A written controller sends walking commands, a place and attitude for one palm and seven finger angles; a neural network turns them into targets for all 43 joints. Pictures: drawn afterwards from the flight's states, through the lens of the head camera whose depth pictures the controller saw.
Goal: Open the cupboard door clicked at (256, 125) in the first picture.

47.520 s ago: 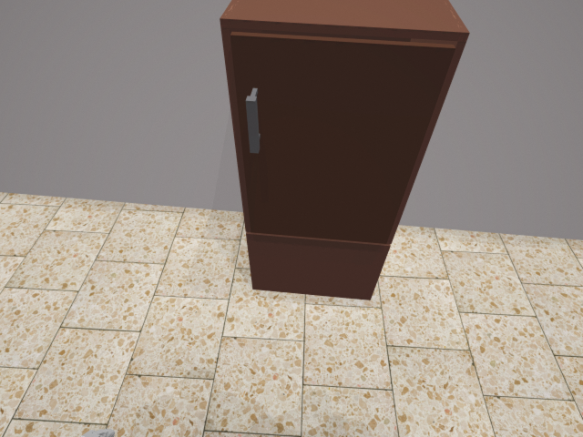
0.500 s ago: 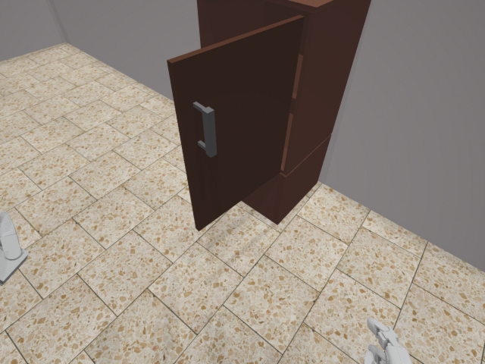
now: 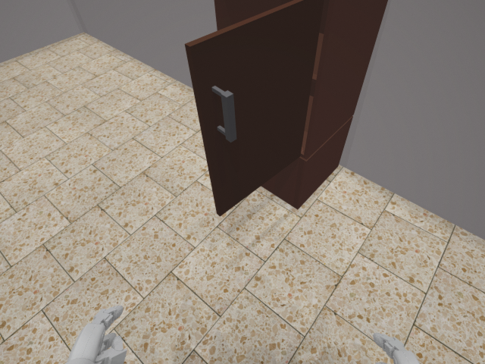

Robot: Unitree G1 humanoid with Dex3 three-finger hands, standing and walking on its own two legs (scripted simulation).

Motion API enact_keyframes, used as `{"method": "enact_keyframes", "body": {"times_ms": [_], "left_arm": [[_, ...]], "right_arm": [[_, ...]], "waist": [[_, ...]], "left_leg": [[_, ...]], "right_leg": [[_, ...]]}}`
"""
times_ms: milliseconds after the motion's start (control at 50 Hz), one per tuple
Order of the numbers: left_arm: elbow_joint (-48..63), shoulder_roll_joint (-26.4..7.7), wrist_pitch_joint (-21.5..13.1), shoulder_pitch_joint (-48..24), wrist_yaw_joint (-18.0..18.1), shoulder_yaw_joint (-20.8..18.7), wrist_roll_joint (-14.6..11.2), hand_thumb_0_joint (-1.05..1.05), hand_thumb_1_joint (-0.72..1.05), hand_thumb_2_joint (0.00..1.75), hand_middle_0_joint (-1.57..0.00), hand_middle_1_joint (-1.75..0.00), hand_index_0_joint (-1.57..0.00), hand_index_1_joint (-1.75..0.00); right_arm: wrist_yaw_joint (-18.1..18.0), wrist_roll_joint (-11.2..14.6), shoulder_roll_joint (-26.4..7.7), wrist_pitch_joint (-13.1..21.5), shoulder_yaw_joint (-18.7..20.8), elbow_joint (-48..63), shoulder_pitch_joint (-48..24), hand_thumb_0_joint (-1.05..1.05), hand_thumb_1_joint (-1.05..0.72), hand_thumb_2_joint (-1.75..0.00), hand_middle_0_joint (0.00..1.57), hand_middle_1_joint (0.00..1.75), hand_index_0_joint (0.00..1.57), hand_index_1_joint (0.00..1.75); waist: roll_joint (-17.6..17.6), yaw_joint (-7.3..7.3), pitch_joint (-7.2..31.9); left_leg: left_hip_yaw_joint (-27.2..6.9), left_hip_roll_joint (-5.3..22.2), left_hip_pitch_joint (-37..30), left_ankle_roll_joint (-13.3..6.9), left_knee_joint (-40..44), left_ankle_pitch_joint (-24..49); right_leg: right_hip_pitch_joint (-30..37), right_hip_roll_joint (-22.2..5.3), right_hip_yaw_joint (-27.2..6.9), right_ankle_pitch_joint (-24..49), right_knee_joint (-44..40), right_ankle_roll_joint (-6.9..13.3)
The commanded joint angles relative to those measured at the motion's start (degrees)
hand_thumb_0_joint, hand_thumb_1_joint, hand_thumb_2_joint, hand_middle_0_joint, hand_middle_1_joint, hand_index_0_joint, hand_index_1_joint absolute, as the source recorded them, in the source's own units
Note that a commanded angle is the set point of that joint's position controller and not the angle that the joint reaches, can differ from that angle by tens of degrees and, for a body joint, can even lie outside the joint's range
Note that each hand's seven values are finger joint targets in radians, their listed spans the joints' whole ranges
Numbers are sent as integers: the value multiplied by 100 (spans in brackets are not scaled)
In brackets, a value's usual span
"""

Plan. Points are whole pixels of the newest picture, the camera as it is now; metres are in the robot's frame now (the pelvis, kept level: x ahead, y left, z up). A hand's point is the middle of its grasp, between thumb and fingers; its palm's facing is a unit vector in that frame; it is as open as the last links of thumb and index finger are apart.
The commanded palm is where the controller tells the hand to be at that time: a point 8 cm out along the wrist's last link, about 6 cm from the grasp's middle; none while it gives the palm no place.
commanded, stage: let the arm hang, fingers relaxed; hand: left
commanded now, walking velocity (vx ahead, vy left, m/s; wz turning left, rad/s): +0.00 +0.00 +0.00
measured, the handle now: (223, 114) +0.64 +0.07 +0.05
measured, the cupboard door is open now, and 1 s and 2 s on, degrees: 84 84 84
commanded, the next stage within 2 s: look to check the result in 0.90 s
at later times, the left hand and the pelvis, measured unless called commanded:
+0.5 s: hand out of the picture -0.02 +0.21 -0.15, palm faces +0.02 -0.96 -0.29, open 7.4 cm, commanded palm none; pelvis +0.00 +0.00 +0.01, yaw +0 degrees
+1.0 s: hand out of the picture +0.07 +0.20 -0.14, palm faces +0.00 -0.96 -0.29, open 7.4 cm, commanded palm none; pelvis +0.01 -0.02 +0.02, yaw +0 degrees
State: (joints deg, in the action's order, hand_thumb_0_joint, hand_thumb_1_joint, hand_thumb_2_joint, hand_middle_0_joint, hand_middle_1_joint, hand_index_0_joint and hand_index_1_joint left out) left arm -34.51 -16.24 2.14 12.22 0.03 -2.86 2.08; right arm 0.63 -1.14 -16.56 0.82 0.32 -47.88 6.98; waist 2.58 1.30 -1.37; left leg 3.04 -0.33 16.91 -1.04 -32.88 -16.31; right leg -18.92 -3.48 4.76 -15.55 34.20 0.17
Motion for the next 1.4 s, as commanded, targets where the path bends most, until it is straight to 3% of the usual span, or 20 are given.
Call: {"method": "enact_keyframes", "body": {"times_ms": [0,20,80,120,280,500,820,1120,1160,1220,1380], "left_arm": [[-684,-708,-218,-175,50,3,-74,0,90,90,-20,-30,-20,-30],[-985,-647,-212,-134,60,44,-91,0,90,90,-20,-30,-20,-30],[-1758,-510,-235,80,77,85,-117,0,90,90,-20,-30,-20,-30],[-2085,-408,-253,167,87,36,-124,0,90,90,-20,-30,-20,-30],[-2790,-421,-273,208,97,59,-151,0,90,90,-20,-30,-20,-30],[-2951,-440,-256,141,132,31,-142,0,90,90,-20,-30,-20,-30],[-2803,-669,-365,-342,117,-33,-134,0,90,90,-20,-30,-20,-30],[-2833,-1009,-413,-574,102,-21,-151,0,90,90,-20,-30,-20,-30],[-2838,-1057,-426,-570,104,-33,-148,0,90,90,-20,-30,-20,-30],[-2855,-1089,-418,-643,99,-20,-155,0,90,90,-20,-30,-20,-30],[-2855,-1151,-444,-666,114,-29,-157,0,90,90,-20,-30,-20,-30]], "right_arm": [[-59,-58,-514,-41,110,-50,201,0,-90,-90,20,30,20,30],[-74,-56,-505,-47,86,-169,143,0,-90,-90,20,30,20,30],[-120,-21,-396,-67,57,-535,246,0,-90,-90,20,30,20,30],[-152,-37,-302,-85,79,-749,419,0,-90,-90,20,30,20,30],[-190,-4,-213,-125,151,-1296,1010,0,-90,-90,20,30,20,30],[-193,-13,-180,-88,158,-1494,1016,0,-90,-90,20,30,20,30],[-187,-18,-490,8,168,-1464,477,0,-90,-90,20,30,20,30],[-170,-6,-830,-28,163,-1453,201,0,-90,-90,20,30,20,30],[-171,2,-885,-38,170,-1433,197,0,-90,-90,20,30,20,30],[-166,-6,-906,-38,159,-1461,166,0,-90,-90,20,30,20,30],[-183,3,-990,-22,161,-1448,89,0,-90,-90,20,30,20,30]], "waist": [[-112,-39,420],[248,-102,341],[278,-147,345],[613,-141,257],[-213,-84,-130],[-300,-125,-331],[-168,-125,-48],[-242,-90,71],[-386,-89,109],[-247,-80,110],[-245,-89,247]], "left_leg": [[-633,504,-253,-75,883,1057],[-703,589,-130,-81,1092,981],[-667,579,-143,-46,1271,531],[-619,565,-155,-39,1342,294],[-582,562,-238,-81,1409,30],[-640,618,-158,-98,1613,25],[-603,681,-593,-31,1687,941],[-536,712,-905,16,1698,1043],[-537,711,-966,9,1666,1033],[-544,726,-961,24,1703,1057],[-518,766,-1076,35,1701,1384]], "right_leg": [[611,-437,-618,673,-879,308],[774,-340,-583,562,-905,228],[1026,-339,-578,342,-1233,210],[1039,-348,-573,282,-1392,254],[759,-391,-485,-269,-1720,284],[756,-357,-451,-165,-1587,245],[1097,-424,-509,687,-1680,241],[1217,-479,-579,871,-1946,263],[1202,-469,-610,822,-2002,269],[1251,-471,-619,879,-1994,269],[1450,-493,-572,1589,-1905,265]]}}
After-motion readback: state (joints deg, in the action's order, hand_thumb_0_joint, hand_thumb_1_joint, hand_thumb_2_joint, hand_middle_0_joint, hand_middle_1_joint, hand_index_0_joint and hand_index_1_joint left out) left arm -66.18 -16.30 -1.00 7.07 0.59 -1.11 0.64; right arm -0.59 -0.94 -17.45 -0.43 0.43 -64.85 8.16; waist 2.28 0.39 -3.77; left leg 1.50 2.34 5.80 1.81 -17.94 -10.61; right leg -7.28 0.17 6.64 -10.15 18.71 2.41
